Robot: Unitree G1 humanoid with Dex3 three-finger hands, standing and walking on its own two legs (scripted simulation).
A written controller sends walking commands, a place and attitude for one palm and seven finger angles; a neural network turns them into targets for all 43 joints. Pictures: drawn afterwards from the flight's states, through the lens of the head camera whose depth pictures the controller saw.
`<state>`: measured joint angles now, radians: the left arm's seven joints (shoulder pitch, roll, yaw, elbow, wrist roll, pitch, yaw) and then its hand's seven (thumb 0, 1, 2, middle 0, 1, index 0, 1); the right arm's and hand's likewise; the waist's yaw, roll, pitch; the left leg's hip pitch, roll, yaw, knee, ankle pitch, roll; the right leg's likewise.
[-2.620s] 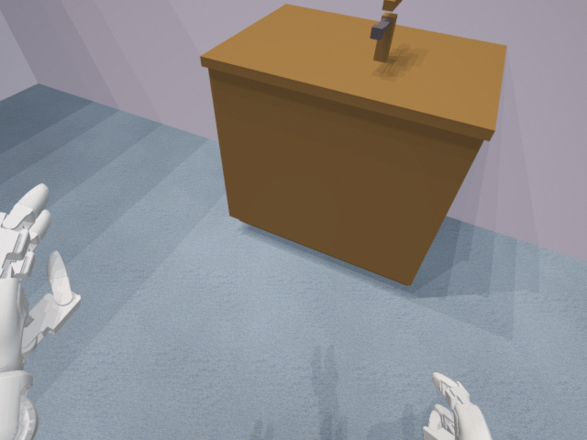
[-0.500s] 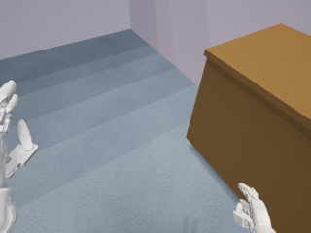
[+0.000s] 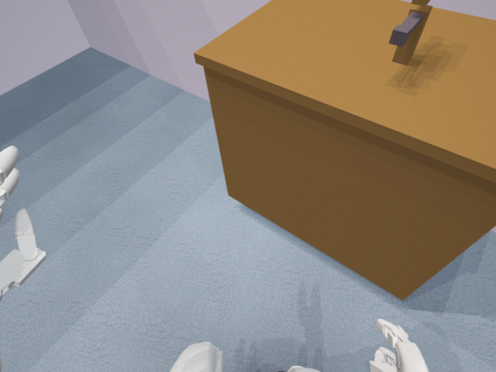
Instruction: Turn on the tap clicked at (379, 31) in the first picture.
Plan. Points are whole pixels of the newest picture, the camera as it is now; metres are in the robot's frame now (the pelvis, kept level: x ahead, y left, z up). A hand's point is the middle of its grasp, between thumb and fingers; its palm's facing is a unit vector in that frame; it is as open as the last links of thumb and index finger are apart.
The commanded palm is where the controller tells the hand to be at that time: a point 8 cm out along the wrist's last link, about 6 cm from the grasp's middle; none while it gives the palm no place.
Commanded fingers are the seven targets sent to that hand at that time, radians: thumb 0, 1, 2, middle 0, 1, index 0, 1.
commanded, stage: turn to face it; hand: left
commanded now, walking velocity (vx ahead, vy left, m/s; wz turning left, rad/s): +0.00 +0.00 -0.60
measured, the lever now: (399, 35) +0.71 -0.28 +0.15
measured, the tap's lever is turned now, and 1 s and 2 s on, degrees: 0 0 0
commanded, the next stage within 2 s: take the last steps up to it in 1.52 s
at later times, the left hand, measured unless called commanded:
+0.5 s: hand (75, 263) +0.21 +0.18 +0.18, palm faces +0.20 -0.89 -0.41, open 7.4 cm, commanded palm +0.17 +0.23 +0.18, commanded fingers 0.00 0.90 0.90 -0.20 -0.30 -0.20 -0.30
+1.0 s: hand (167, 277) +0.20 +0.09 +0.18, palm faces -0.10 -0.90 -0.41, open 7.4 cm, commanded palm +0.17 +0.14 +0.18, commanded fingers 0.00 0.90 0.90 -0.20 -0.30 -0.20 -0.30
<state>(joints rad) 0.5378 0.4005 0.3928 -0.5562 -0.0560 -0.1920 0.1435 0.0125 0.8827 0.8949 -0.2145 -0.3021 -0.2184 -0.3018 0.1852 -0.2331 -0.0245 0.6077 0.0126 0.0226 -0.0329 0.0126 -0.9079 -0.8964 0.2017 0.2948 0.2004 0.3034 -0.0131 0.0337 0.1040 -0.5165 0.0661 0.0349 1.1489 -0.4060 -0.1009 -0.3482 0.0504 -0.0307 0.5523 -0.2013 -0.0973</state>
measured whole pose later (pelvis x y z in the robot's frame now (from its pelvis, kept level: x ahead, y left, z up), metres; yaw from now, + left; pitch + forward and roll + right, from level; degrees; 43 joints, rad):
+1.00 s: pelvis -0.12 +0.00 +0.00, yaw -36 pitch -1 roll +0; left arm 0.46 0.38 0.40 -0.53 -0.03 -0.20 0.15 0.01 0.88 0.90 -0.21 -0.30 -0.22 -0.30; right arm 0.21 -0.23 -0.03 0.54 0.01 0.02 -0.04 0.01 -0.91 -0.90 0.20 0.29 0.20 0.30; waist 0.03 -0.03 0.06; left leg -0.27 0.08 0.14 0.58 -0.29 0.00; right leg -0.50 0.05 0.01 0.99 -0.41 0.02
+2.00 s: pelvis -0.21 +0.02 +0.01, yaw -51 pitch +0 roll +1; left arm 0.50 0.36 0.34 -0.46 -0.01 -0.24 0.15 0.01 0.88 0.90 -0.21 -0.30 -0.22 -0.30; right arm 0.25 -0.22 -0.01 0.67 0.01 -0.02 -0.06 0.01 -0.90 -0.90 0.21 0.30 0.20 0.30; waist -0.01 0.01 0.01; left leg -0.45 0.07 0.09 0.85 -0.35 -0.01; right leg -0.23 -0.07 -0.11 0.49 -0.26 -0.01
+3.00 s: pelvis +0.00 -0.05 +0.00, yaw -52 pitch +1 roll +1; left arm 0.52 0.43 0.40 -0.55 -0.03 -0.25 0.14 0.01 0.89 0.90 -0.21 -0.30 -0.21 -0.30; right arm 0.22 -0.13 0.02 0.62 0.01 -0.10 -0.05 0.01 -0.90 -0.90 0.21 0.30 0.20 0.30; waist 0.00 0.03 0.05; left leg -0.27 0.07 0.20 0.59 -0.33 0.01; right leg -0.35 -0.05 -0.17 0.61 -0.33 0.01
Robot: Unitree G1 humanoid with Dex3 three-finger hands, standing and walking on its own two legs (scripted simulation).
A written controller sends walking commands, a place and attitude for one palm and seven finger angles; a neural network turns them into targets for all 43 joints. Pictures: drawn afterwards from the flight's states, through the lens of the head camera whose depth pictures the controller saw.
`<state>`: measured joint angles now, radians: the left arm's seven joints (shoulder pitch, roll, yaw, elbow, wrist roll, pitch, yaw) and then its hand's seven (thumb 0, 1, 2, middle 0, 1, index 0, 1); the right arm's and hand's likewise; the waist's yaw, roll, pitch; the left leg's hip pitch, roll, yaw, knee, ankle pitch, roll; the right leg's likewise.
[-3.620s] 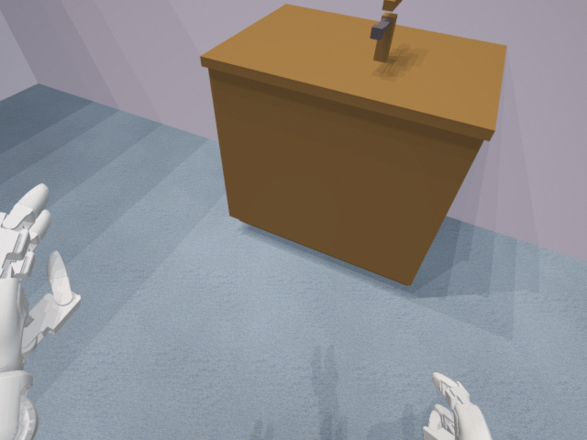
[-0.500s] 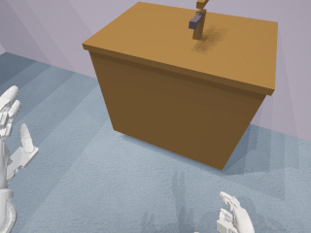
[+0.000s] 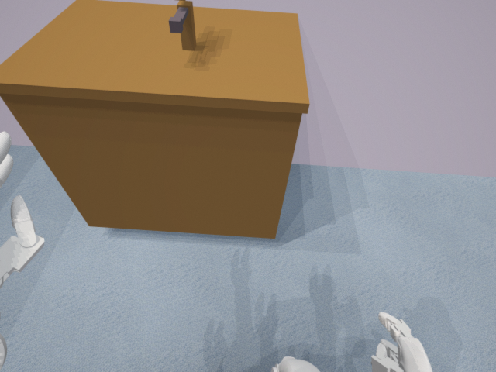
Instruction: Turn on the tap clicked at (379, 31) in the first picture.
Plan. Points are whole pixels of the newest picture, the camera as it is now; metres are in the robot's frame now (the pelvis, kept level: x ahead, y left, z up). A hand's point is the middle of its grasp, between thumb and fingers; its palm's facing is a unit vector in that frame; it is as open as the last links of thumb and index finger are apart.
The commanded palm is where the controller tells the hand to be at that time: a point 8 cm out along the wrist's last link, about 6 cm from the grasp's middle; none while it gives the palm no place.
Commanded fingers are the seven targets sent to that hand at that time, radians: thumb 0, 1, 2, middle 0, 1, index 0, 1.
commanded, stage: turn to face it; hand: left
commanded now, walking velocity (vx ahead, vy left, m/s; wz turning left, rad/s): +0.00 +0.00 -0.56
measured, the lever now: (176, 25) +0.84 +0.26 +0.15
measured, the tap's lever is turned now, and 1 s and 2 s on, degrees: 0 0 0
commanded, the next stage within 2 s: take the last steps up to it in 0.52 s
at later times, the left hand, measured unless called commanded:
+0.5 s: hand (148, 250) +0.21 +0.14 +0.18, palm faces +0.16 -0.87 -0.47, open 7.4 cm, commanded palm +0.17 +0.19 +0.19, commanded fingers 0.00 0.90 0.90 -0.20 -0.30 -0.20 -0.30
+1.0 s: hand (150, 271) +0.19 +0.13 +0.18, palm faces +0.15 -0.88 -0.45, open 7.4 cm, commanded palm +0.15 +0.19 +0.19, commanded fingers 0.00 0.90 0.90 -0.20 -0.30 -0.20 -0.30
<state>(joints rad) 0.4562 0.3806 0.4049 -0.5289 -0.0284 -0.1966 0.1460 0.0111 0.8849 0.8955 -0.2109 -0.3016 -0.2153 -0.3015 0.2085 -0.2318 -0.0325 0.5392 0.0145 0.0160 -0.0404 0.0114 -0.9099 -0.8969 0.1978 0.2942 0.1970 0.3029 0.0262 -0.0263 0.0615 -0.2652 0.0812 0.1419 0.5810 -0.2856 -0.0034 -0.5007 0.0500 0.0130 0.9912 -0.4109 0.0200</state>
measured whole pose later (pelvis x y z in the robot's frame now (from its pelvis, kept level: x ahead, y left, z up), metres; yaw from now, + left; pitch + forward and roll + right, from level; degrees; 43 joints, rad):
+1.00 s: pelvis -0.08 -0.04 +0.01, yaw -15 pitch +0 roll +1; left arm 0.50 0.36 0.34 -0.46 -0.01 -0.24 0.15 0.01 0.88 0.90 -0.21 -0.30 -0.22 -0.30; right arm 0.25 -0.22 -0.01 0.67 0.01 -0.02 -0.06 0.01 -0.90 -0.90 0.21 0.30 0.20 0.30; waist -0.01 0.01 0.01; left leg -0.45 0.07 0.09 0.85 -0.35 -0.01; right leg -0.23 -0.07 -0.11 0.49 -0.26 -0.01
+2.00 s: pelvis +0.13 +0.03 +0.00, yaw -17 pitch +1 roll +1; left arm 0.52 0.43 0.40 -0.55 -0.03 -0.25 0.14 0.01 0.89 0.90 -0.21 -0.30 -0.21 -0.30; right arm 0.22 -0.13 0.02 0.62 0.01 -0.10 -0.05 0.01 -0.90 -0.90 0.21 0.30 0.20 0.30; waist 0.00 0.03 0.05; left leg -0.27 0.07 0.20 0.59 -0.33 0.01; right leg -0.35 -0.05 -0.17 0.61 -0.33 0.01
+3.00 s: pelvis +0.32 +0.04 +0.00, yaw -19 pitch -2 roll +0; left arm 0.49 0.38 0.35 -0.57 -0.03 -0.21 0.16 0.01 0.88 0.90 -0.21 -0.30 -0.22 -0.30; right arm 0.17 -0.23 -0.03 0.59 0.01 -0.04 -0.08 0.01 -0.91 -0.90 0.20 0.29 0.20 0.30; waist 0.00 -0.02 0.08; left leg -0.28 0.02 0.10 0.56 -0.24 0.01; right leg -0.25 -0.05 -0.11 0.62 -0.34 0.00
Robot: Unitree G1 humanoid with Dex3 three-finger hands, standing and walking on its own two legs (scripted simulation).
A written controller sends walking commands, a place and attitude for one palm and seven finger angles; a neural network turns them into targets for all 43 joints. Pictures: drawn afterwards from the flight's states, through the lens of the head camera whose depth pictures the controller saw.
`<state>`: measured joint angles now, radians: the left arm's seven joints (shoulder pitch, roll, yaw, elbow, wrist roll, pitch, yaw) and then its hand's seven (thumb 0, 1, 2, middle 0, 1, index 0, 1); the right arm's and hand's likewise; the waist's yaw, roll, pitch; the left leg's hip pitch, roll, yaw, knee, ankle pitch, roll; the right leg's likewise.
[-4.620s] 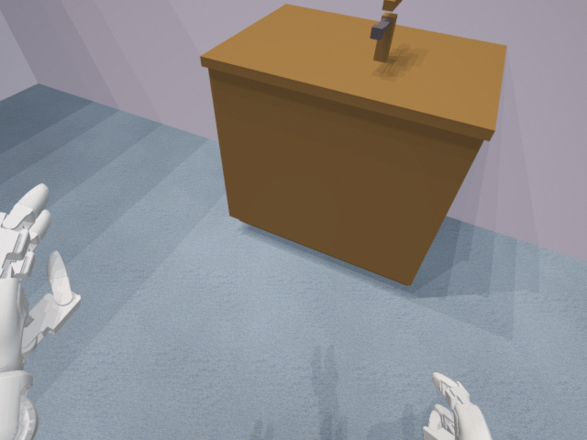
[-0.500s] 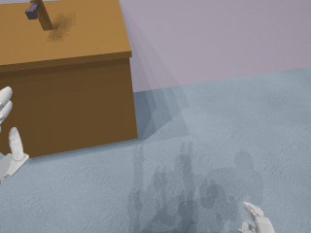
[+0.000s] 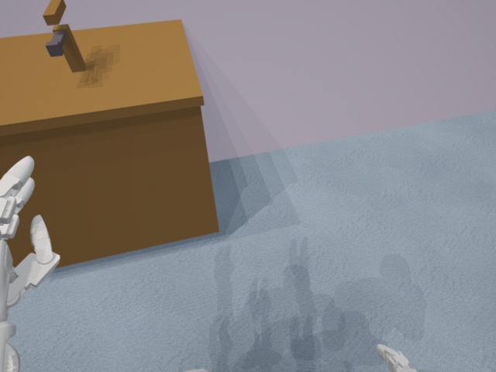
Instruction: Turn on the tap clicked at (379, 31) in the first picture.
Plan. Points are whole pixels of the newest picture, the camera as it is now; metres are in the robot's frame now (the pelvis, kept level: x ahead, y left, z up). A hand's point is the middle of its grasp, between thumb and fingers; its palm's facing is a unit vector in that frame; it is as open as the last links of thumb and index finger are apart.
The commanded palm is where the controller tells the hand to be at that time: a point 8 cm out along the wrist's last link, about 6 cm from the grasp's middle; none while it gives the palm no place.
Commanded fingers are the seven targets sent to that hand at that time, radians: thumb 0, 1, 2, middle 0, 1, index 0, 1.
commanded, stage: take the last steps up to it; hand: left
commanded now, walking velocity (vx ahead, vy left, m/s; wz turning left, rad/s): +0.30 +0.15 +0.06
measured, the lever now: (54, 48) +0.81 +0.53 +0.14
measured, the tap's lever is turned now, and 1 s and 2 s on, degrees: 0 0 0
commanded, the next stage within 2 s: come to a stop and stand still in 1.62 s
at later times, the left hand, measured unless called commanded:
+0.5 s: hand (31, 212) +0.28 +0.30 +0.17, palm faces +0.43 -0.79 -0.45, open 7.4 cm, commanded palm +0.22 +0.34 +0.18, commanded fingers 0.00 0.90 0.90 -0.20 -0.30 -0.20 -0.30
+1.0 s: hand (32, 139) +0.40 +0.35 +0.18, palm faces +0.35 -0.77 -0.53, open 7.4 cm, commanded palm +0.35 +0.40 +0.18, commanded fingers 0.00 0.90 0.90 -0.20 -0.30 -0.20 -0.30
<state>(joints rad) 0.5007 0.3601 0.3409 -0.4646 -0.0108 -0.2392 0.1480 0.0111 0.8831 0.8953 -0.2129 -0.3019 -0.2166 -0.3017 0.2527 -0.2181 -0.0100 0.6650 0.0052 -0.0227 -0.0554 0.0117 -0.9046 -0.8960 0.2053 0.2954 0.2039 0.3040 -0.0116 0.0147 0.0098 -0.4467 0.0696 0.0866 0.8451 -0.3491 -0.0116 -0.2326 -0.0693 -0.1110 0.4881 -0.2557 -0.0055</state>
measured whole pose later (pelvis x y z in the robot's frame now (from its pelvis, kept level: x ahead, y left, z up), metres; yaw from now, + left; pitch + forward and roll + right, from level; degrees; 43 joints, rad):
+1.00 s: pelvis +0.19 +0.13 -0.01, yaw -1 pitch +1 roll +1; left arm 0.52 0.43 0.40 -0.55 -0.03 -0.25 0.14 0.01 0.89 0.90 -0.21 -0.30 -0.21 -0.30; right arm 0.22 -0.13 0.02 0.62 0.01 -0.10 -0.05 0.01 -0.90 -0.90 0.21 0.30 0.20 0.30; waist 0.00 0.03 0.05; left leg -0.27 0.07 0.20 0.59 -0.33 0.01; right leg -0.35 -0.05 -0.17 0.61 -0.33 0.01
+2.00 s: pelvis +0.36 +0.19 -0.01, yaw -4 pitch -2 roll +0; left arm 0.49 0.38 0.35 -0.57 -0.03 -0.21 0.16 0.01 0.88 0.90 -0.21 -0.30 -0.22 -0.30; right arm 0.17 -0.23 -0.03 0.59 0.01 -0.04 -0.08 0.01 -0.91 -0.90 0.20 0.29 0.20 0.30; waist 0.00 -0.02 0.08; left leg -0.28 0.02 0.10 0.56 -0.24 0.01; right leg -0.25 -0.05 -0.11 0.62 -0.34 0.00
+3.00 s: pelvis +0.30 +0.17 +0.00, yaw -4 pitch -1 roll -1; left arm 0.42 0.38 0.32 -0.43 -0.03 -0.17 0.15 0.01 0.89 0.90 -0.21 -0.30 -0.21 -0.30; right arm 0.25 -0.20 0.04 0.60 0.01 -0.07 -0.09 0.01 -0.91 -0.90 0.20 0.30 0.20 0.30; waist 0.02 0.02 0.03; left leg -0.27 0.02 0.02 0.50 -0.21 0.00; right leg -0.26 0.03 -0.10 0.46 -0.19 -0.04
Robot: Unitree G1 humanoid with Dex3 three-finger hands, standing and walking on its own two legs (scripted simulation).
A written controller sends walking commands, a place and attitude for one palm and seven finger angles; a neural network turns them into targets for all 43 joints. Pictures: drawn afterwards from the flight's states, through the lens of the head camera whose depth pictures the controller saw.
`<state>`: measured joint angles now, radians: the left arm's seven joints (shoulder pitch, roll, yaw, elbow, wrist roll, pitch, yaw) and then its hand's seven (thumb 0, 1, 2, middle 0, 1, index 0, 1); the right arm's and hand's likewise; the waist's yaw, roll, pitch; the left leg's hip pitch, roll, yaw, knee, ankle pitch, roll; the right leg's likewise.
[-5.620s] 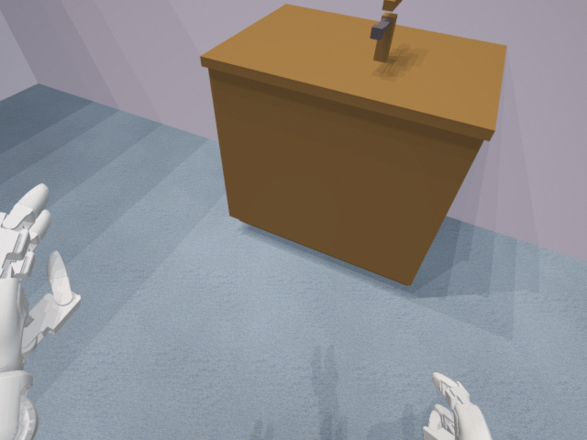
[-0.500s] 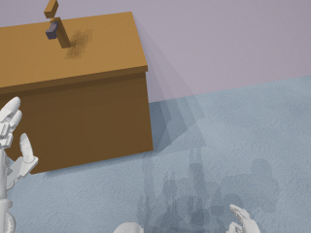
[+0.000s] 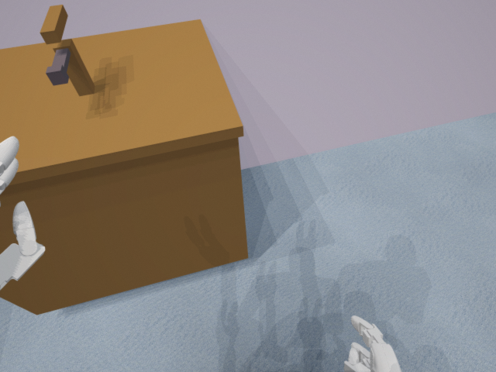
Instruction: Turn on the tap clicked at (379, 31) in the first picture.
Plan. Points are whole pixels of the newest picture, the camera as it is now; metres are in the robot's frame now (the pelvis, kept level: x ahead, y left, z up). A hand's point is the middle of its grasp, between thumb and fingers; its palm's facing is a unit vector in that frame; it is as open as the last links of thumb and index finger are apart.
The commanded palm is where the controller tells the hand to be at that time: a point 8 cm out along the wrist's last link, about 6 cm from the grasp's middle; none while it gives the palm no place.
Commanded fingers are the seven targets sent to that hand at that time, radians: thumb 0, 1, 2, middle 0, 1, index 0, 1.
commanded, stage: take the last steps up to it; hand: left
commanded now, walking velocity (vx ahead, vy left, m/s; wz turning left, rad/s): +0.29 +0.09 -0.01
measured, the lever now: (57, 75) +0.61 +0.42 +0.15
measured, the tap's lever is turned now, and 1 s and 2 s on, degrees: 0 0 0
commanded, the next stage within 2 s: come to a stop and stand still in 0.62 s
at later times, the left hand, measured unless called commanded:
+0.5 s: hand (38, 160) +0.34 +0.30 +0.19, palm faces +0.41 -0.83 -0.39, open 7.4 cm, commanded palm +0.27 +0.33 +0.19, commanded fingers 0.00 0.90 0.90 -0.20 -0.30 -0.20 -0.30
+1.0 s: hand (69, 138) +0.40 +0.29 +0.18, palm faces +0.34 -0.85 -0.41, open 7.4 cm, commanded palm +0.35 +0.34 +0.19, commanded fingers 0.00 0.90 0.90 -0.20 -0.30 -0.20 -0.30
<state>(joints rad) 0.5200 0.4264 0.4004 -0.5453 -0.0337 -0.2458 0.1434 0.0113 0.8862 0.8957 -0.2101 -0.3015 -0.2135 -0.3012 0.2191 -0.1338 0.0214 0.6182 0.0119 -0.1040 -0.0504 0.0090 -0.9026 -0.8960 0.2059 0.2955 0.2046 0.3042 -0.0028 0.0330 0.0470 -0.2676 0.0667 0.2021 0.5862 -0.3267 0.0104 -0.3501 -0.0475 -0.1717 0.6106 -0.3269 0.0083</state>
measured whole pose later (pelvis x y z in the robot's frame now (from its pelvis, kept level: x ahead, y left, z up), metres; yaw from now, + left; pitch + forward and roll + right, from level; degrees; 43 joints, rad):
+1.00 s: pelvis +0.17 +0.06 +0.00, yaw -3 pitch -2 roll +0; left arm 0.49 0.38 0.35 -0.57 -0.03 -0.21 0.16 0.01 0.88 0.90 -0.21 -0.30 -0.22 -0.30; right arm 0.17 -0.23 -0.03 0.59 0.01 -0.04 -0.08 0.01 -0.91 -0.90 0.20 0.29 0.20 0.30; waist 0.00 -0.02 0.08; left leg -0.28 0.02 0.10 0.56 -0.24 0.01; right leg -0.25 -0.05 -0.11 0.62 -0.34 0.00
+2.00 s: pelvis +0.11 +0.04 +0.01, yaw -3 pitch -1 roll -1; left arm 0.42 0.38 0.32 -0.43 -0.03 -0.17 0.15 0.01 0.89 0.90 -0.21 -0.30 -0.21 -0.30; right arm 0.25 -0.20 0.04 0.60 0.01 -0.07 -0.09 0.01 -0.91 -0.90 0.20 0.30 0.20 0.30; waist 0.02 0.02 0.03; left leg -0.27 0.02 0.02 0.50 -0.21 0.00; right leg -0.26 0.03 -0.10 0.46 -0.19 -0.04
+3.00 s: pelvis +0.21 +0.09 -0.01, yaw -4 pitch +1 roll -2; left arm 0.44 0.39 0.38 -0.53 -0.06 -0.21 0.13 0.01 0.89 0.90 -0.21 -0.30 -0.21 -0.30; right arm 0.21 -0.21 0.01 0.58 0.02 -0.07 -0.02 0.01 -0.90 -0.90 0.21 0.30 0.20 0.30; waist -0.01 0.03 0.03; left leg -0.34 -0.03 0.04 0.88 -0.42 0.04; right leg -0.23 -0.02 -0.06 0.63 -0.41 0.02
